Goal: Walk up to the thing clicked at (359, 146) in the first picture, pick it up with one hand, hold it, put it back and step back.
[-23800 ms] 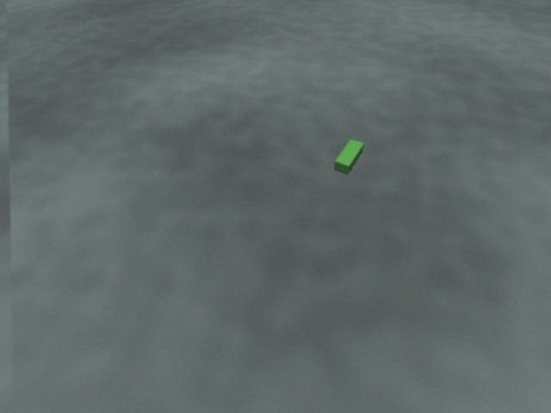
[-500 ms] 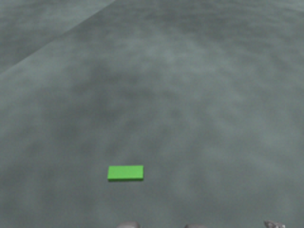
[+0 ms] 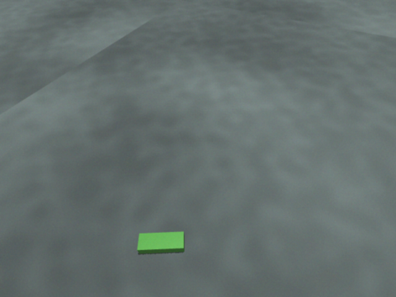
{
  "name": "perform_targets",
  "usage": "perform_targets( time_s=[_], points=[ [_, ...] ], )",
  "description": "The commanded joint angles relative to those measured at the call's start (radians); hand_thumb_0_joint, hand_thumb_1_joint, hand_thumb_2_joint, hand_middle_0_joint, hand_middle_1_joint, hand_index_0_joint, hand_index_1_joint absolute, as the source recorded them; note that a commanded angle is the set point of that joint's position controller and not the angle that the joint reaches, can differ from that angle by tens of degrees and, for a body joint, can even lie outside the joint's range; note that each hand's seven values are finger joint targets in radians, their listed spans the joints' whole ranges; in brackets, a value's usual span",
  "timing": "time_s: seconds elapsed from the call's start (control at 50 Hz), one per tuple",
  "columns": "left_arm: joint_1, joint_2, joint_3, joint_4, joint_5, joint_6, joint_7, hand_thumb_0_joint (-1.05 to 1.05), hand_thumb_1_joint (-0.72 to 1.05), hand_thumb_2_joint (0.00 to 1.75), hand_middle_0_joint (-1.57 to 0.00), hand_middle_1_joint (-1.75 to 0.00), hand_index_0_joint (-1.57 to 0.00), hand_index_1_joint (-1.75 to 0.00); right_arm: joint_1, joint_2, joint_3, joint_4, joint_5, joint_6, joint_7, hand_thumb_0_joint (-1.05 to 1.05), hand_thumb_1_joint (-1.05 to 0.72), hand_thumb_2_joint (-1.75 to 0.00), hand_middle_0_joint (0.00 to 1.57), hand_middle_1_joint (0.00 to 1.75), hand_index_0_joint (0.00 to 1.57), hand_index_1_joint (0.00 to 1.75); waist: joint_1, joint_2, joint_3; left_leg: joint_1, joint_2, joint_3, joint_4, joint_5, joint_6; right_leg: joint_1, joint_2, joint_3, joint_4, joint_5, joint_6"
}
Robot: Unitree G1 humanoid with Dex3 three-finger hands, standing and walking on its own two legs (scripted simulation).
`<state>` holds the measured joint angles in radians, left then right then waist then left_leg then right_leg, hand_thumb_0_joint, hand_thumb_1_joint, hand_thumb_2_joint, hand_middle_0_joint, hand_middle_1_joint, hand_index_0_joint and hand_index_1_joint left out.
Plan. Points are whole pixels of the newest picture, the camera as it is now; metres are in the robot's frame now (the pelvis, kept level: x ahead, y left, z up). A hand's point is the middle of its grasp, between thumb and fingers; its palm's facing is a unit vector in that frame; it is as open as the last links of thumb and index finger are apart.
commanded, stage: stand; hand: left
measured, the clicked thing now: (161, 242) +0.48 +0.22 -0.75
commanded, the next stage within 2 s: none
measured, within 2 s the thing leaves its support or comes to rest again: neither
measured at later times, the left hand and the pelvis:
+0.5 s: hand out of the picture +0.09 +0.25 -0.16, palm faces -0.01 -0.94 -0.33, open 7.4 cm; pelvis +0.00 +0.00 +0.00, yaw +1 degrees
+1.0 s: hand out of the picture +0.07 +0.25 -0.16, palm faces -0.01 -0.94 -0.33, open 7.4 cm; pelvis +0.01 +0.00 +0.00, yaw +1 degrees
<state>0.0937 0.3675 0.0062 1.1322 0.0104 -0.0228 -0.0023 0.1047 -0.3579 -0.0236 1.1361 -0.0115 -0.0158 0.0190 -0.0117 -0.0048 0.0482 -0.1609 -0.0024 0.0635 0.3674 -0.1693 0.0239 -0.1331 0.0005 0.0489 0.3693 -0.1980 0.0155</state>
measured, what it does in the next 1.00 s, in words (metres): stands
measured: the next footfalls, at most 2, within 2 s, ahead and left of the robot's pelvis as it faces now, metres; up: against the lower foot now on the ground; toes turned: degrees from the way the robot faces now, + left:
none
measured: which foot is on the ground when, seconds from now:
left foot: down 0.00-1.00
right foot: down 0.00-1.00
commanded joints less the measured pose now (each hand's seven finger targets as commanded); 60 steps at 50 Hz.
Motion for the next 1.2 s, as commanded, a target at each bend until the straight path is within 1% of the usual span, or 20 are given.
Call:
perform_targets(
  time_s=[0.0,0.06,0.1,0.14,0.2,0.26,0.34,0.42,0.46,0.48,0.56,0.64,0.68,0.72,0.74,0.9,0.92,1.04,1.08,1.18],
  points=[
    [-0.045,0.193,0.029,-0.066,-0.009,-0.024,0.01,0.0,0.9,0.9,-0.2,-0.3,-0.2,-0.3,-0.085,-0.202,-0.03,-0.06,0.004,-0.029,-0.017,0.0,-0.9,-0.9,0.2,0.3,0.2,0.3,0.006,0.012,-0.121,0.107,0.142,-0.137,-0.065,0.185,0.0,0.001,-0.116,0.081,-0.06,0.202,-0.033],
    [-0.057,0.195,0.028,-0.065,-0.008,-0.02,0.01,0.0,0.9,0.9,-0.2,-0.3,-0.2,-0.3,-0.086,-0.202,-0.025,-0.052,0.003,-0.025,-0.017,0.0,-0.9,-0.9,0.2,0.3,0.2,0.3,0.003,0.026,-0.094,0.07,0.135,-0.133,-0.085,0.11,-0.004,0.007,-0.118,0.085,-0.084,0.155,-0.028],
    [-0.061,0.201,0.029,-0.064,-0.006,-0.02,0.01,0.0,0.9,0.9,-0.2,-0.3,-0.2,-0.3,-0.082,-0.203,-0.026,-0.049,0.003,-0.025,-0.019,0.0,-0.9,-0.9,0.2,0.3,0.2,0.3,-0.002,0.019,-0.111,0.092,0.14,-0.133,-0.085,0.147,-0.005,0.015,-0.122,0.082,-0.083,0.178,-0.029],
    [-0.059,0.196,0.027,-0.062,-0.005,-0.019,0.011,0.0,0.9,0.9,-0.2,-0.3,-0.2,-0.3,-0.083,-0.199,-0.025,-0.046,0.003,-0.022,-0.019,0.0,-0.9,-0.9,0.2,0.3,0.2,0.3,-0.002,0.008,-0.088,0.073,0.136,-0.134,-0.095,0.103,-0.006,0.003,-0.12,0.08,-0.092,0.143,-0.026],
    [-0.055,0.195,0.026,-0.062,-0.004,-0.02,0.011,0.0,0.9,0.9,-0.2,-0.3,-0.2,-0.3,-0.091,-0.198,-0.025,-0.046,0.002,-0.022,-0.019,0.0,-0.9,-0.9,0.2,0.3,0.2,0.3,0.0,0.01,-0.118,0.105,0.14,-0.132,-0.085,0.165,-0.004,0.014,-0.125,0.074,-0.09,0.194,-0.025],
    [-0.049,0.184,0.025,-0.058,-0.006,-0.016,0.01,0.0,0.9,0.9,-0.2,-0.3,-0.2,-0.3,-0.09,-0.198,-0.023,-0.041,0.004,-0.023,-0.021,0.0,-0.9,-0.9,0.2,0.3,0.2,0.3,0.003,0.025,-0.079,0.091,0.139,-0.135,-0.105,0.113,-0.005,-0.005,-0.119,0.073,-0.103,0.14,-0.024],
    [-0.05,0.181,0.027,-0.062,-0.004,-0.018,0.012,0.0,0.9,0.9,-0.2,-0.3,-0.2,-0.3,-0.096,-0.201,-0.027,-0.046,0.003,-0.023,-0.021,0.0,-0.9,-0.9,0.2,0.3,0.2,0.3,0.001,0.009,-0.1,0.104,0.142,-0.135,-0.099,0.145,-0.002,0.009,-0.122,0.068,-0.104,0.161,-0.022],
    [-0.05,0.184,0.027,-0.061,-0.004,-0.017,0.011,0.0,0.9,0.9,-0.2,-0.3,-0.2,-0.3,-0.091,-0.197,-0.026,-0.044,0.003,-0.02,-0.019,0.0,-0.9,-0.9,0.2,0.3,0.2,0.3,-0.004,0.01,-0.066,0.073,0.135,-0.141,-0.119,0.042,-0.002,-0.004,-0.122,0.069,-0.118,0.093,-0.024],
    [-0.052,0.181,0.028,-0.065,-0.003,-0.018,0.01,0.0,0.9,0.9,-0.2,-0.3,-0.2,-0.3,-0.095,-0.196,-0.026,-0.047,0.003,-0.023,-0.02,0.0,-0.9,-0.9,0.2,0.3,0.2,0.3,-0.002,0.009,-0.084,0.091,0.14,-0.143,-0.115,0.101,-0.001,0.007,-0.124,0.066,-0.11,0.128,-0.026],
    [-0.037,0.178,0.027,-0.059,-0.004,-0.016,0.01,0.0,0.9,0.9,-0.2,-0.3,-0.2,-0.3,-0.102,-0.195,-0.027,-0.044,0.003,-0.022,-0.019,0.0,-0.9,-0.9,0.2,0.3,0.2,0.3,0.003,0.011,-0.058,0.079,0.135,-0.146,-0.125,0.045,-0.004,-0.021,-0.121,0.066,-0.118,0.085,-0.024],
    [-0.04,0.18,0.024,-0.067,-0.002,-0.018,0.011,0.0,0.9,0.9,-0.2,-0.3,-0.2,-0.3,-0.091,-0.197,-0.028,-0.042,0.003,-0.021,-0.017,0.0,-0.9,-0.9,0.2,0.3,0.2,0.3,-0.003,0.009,-0.082,0.1,0.138,-0.144,-0.111,0.093,0.001,-0.007,-0.124,0.066,-0.119,0.107,-0.026],
    [-0.034,0.188,0.025,-0.065,-0.003,-0.016,0.011,0.0,0.9,0.9,-0.2,-0.3,-0.2,-0.3,-0.085,-0.197,-0.027,-0.04,0.003,-0.017,-0.019,0.0,-0.9,-0.9,0.2,0.3,0.2,0.3,-0.003,0.006,-0.069,0.079,0.13,-0.143,-0.121,0.03,-0.001,-0.012,-0.125,0.07,-0.126,0.066,-0.027],
    [-0.027,0.186,0.024,-0.065,-0.002,-0.014,0.01,0.0,0.9,0.9,-0.2,-0.3,-0.2,-0.3,-0.095,-0.2,-0.027,-0.041,0.002,-0.019,-0.019,0.0,-0.9,-0.9,0.2,0.3,0.2,0.3,0.002,0.013,-0.068,0.091,0.134,-0.149,-0.121,0.042,-0.002,-0.023,-0.123,0.066,-0.118,0.067,-0.031],
    [-0.027,0.19,0.026,-0.063,-0.002,-0.011,0.01,0.0,0.9,0.9,-0.2,-0.3,-0.2,-0.3,-0.075,-0.199,-0.025,-0.037,0.002,-0.018,-0.019,0.0,-0.9,-0.9,0.2,0.3,0.2,0.3,-0.004,0.021,-0.062,0.057,0.133,-0.156,-0.141,-0.009,-0.003,-0.006,-0.12,0.061,-0.111,0.049,-0.03],
    [-0.014,0.188,0.025,-0.062,-0.002,-0.011,0.01,0.0,0.9,0.9,-0.2,-0.3,-0.2,-0.3,-0.092,-0.201,-0.026,-0.038,0.002,-0.018,-0.018,0.0,-0.9,-0.9,0.2,0.3,0.2,0.3,0.008,0.015,-0.069,0.072,0.134,-0.155,-0.131,0.011,-0.001,-0.006,-0.122,0.061,-0.112,0.06,-0.031],
    [-0.014,0.191,0.022,-0.065,-0.003,-0.014,0.012,0.0,0.9,0.9,-0.2,-0.3,-0.2,-0.3,-0.071,-0.201,-0.022,-0.033,0.003,-0.021,-0.02,0.0,-0.9,-0.9,0.2,0.3,0.2,0.3,0.0,0.007,-0.088,0.101,0.134,-0.145,-0.103,0.14,-0.001,0.01,-0.129,0.065,-0.109,0.127,-0.031],
    [-0.008,0.185,0.019,-0.063,-0.002,-0.012,0.012,0.0,0.9,0.9,-0.2,-0.3,-0.2,-0.3,-0.074,-0.2,-0.021,-0.032,0.005,-0.02,-0.02,0.0,-0.9,-0.9,0.2,0.3,0.2,0.3,0.002,0.014,-0.071,0.087,0.131,-0.147,-0.106,0.101,-0.003,-0.006,-0.127,0.063,-0.116,0.106,-0.029],
    [-0.007,0.185,0.019,-0.061,-0.003,-0.01,0.012,0.0,0.9,0.9,-0.2,-0.3,-0.2,-0.3,-0.068,-0.203,-0.019,-0.033,0.004,-0.015,-0.019,0.0,-0.9,-0.9,0.2,0.3,0.2,0.3,0.001,-0.003,-0.049,0.065,0.129,-0.153,-0.12,0.055,-0.003,-0.006,-0.126,0.062,-0.121,0.063,-0.031],
    [-0.003,0.187,0.019,-0.068,-0.001,-0.013,0.012,0.0,0.9,0.9,-0.2,-0.3,-0.2,-0.3,-0.077,-0.206,-0.021,-0.037,0.003,-0.019,-0.02,0.0,-0.9,-0.9,0.2,0.3,0.2,0.3,0.009,0.011,-0.093,0.107,0.134,-0.147,-0.099,0.14,0.001,0.01,-0.131,0.062,-0.112,0.13,-0.03],
    [-0.016,0.191,0.021,-0.068,-0.002,-0.012,0.014,0.0,0.9,0.9,-0.2,-0.3,-0.2,-0.3,-0.066,-0.202,-0.018,-0.036,0.004,-0.017,-0.022,0.0,-0.9,-0.9,0.2,0.3,0.2,0.3,0.0,0.002,-0.066,0.076,0.132,-0.15,-0.109,0.11,-0.002,0.017,-0.132,0.06,-0.119,0.115,-0.03]
  ],
)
